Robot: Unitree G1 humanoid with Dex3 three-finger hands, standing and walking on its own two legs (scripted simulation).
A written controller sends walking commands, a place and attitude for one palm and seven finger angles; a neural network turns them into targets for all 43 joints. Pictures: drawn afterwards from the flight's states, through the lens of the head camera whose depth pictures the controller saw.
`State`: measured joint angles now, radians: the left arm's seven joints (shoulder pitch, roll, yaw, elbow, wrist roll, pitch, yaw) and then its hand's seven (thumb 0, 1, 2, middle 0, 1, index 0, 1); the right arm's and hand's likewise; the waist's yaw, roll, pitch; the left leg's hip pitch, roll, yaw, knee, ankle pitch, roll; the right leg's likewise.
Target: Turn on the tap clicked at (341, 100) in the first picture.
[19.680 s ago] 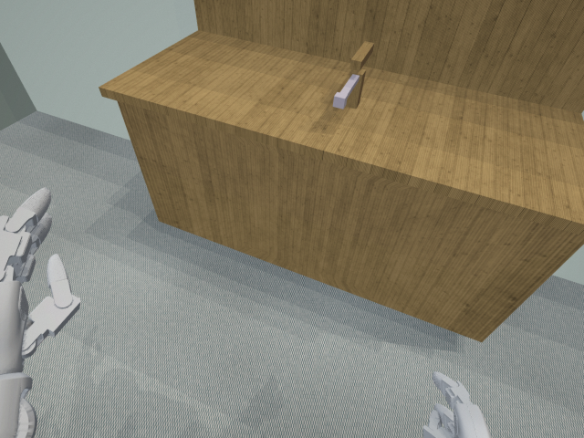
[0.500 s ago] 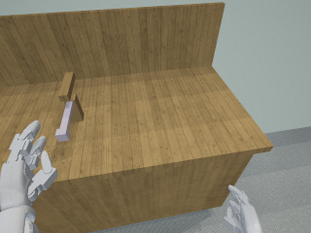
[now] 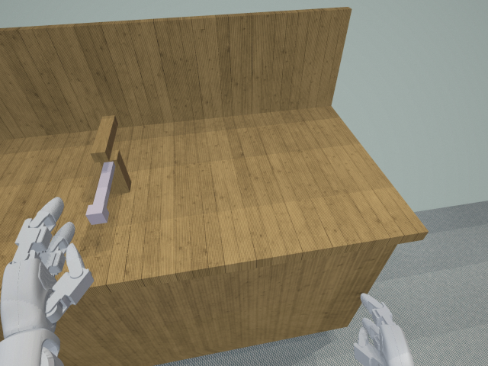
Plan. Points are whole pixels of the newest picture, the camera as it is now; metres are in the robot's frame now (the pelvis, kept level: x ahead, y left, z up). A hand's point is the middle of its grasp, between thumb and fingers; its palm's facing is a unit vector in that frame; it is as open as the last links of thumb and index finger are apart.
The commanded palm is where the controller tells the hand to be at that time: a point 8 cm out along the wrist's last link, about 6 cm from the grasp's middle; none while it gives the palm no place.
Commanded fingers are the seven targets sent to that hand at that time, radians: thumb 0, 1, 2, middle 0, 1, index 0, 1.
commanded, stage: turn the palm inward beside the body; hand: left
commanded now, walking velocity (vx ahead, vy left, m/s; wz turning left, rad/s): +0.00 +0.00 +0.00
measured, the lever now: (97, 214) +0.33 +0.32 +0.07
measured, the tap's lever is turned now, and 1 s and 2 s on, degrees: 0 0 0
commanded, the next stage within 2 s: reach beside the lever's end, fingers flat in 0.22 s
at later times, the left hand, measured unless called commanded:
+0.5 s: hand (89, 269) +0.19 +0.24 +0.13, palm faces +0.49 -0.86 -0.12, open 7.4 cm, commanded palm +0.15 +0.28 +0.14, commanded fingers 0.00 0.90 0.90 -0.20 -0.30 -0.20 -0.30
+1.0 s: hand (85, 249) +0.23 +0.27 +0.11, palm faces +0.51 -0.85 -0.12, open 7.4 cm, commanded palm +0.19 +0.31 +0.11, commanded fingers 0.00 0.90 0.90 -0.19 -0.26 -0.19 -0.26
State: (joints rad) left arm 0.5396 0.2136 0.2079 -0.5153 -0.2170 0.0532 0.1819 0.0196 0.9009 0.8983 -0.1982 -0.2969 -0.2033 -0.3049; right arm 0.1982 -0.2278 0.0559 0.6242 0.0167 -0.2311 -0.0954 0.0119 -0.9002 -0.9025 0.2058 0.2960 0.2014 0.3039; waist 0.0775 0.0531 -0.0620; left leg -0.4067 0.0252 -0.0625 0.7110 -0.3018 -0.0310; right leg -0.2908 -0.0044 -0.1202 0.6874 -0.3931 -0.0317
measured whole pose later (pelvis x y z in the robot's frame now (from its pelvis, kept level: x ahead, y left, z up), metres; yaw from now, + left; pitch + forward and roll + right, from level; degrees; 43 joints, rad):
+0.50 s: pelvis +0.00 -0.01 +0.00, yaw +0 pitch +0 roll -1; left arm 0.49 0.23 0.25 -0.42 -0.23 0.03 0.17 0.02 0.90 0.90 -0.20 -0.30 -0.20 -0.31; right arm 0.20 -0.23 0.05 0.64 0.02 -0.22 -0.10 0.01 -0.90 -0.90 0.21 0.30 0.20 0.30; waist 0.08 0.06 -0.06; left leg -0.40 0.04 -0.07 0.70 -0.30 -0.04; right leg -0.28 0.01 -0.13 0.68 -0.40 -0.05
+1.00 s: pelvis +0.01 +0.00 +0.00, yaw -1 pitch +2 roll -1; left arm 0.34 0.24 0.33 -0.18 -0.23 -0.06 0.13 0.02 0.90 0.90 -0.19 -0.28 -0.20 -0.29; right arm 0.20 -0.24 0.02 0.67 0.02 -0.21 -0.10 0.01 -0.90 -0.90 0.21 0.30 0.20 0.30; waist 0.06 0.05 -0.05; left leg -0.42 0.03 -0.05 0.69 -0.30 -0.03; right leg -0.31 0.00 -0.11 0.66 -0.39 -0.03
